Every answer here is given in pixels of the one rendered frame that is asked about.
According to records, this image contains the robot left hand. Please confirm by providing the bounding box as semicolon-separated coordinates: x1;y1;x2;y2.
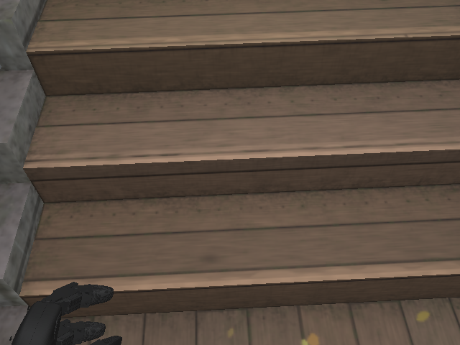
10;282;122;345

